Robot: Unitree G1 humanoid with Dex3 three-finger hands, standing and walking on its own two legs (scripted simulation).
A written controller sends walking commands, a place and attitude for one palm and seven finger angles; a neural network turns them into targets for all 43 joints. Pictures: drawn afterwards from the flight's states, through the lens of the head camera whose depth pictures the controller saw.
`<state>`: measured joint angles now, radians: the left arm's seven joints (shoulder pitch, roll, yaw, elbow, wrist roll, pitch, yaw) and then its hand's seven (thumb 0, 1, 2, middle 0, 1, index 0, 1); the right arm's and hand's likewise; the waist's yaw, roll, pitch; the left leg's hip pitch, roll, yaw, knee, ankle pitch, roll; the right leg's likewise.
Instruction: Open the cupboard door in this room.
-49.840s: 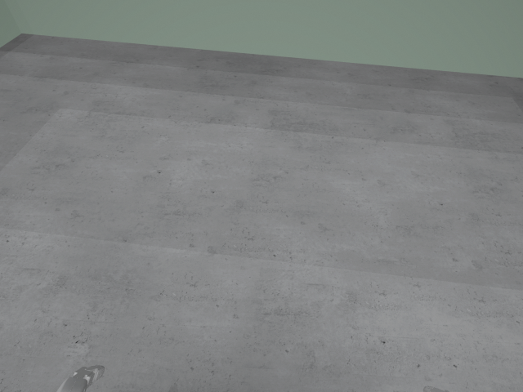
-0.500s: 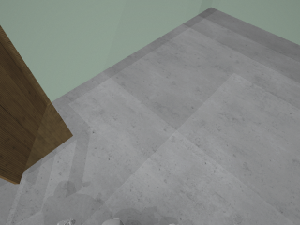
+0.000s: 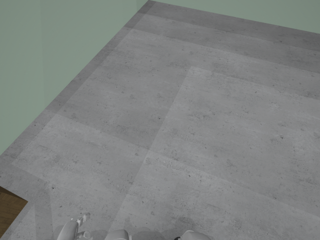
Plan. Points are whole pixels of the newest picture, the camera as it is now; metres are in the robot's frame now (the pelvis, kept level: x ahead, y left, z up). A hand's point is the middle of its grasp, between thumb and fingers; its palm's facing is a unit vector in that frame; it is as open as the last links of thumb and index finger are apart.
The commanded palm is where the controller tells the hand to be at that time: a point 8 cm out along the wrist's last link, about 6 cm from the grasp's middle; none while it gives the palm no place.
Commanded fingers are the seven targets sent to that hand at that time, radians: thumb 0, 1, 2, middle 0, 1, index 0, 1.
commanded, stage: walk to a spot facing it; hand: left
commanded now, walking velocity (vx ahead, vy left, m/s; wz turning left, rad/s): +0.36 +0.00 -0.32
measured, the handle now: out of the picture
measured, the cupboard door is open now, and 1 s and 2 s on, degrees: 46 46 46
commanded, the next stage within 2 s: turn to face it in 0.94 s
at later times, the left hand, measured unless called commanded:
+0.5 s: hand (96, 193) +0.26 +0.21 -0.17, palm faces -0.10 -0.98 -0.18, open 7.4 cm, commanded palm none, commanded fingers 0.00 0.90 0.90 -0.20 -0.30 -0.20 -0.30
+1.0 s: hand (145, 109) +0.58 +0.07 -0.15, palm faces -0.25 -0.95 -0.21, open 7.1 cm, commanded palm none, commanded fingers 0.00 0.90 0.90 -0.20 -0.30 -0.20 -0.30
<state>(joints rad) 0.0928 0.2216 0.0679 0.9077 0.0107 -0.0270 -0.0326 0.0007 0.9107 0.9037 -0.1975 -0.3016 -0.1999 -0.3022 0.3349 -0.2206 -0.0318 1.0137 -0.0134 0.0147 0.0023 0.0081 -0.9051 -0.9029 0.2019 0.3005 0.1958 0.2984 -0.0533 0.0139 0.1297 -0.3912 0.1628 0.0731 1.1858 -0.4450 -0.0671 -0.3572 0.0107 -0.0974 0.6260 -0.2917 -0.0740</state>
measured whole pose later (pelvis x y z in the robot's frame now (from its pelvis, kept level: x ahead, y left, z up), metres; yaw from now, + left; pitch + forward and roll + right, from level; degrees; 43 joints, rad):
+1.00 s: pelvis +0.47 -0.10 +0.02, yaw -16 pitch +2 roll +0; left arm 0.22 0.19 0.07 1.04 0.01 -0.07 0.01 -0.01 0.95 0.90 -0.20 -0.30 -0.20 -0.30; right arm 0.27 -0.16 -0.04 1.06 -0.02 -0.02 0.01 0.01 -0.91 -0.90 0.20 0.30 0.19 0.30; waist -0.04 -0.02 0.04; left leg -0.52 0.13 0.09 0.94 -0.30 -0.05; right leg -0.15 0.00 -0.13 0.38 -0.26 -0.06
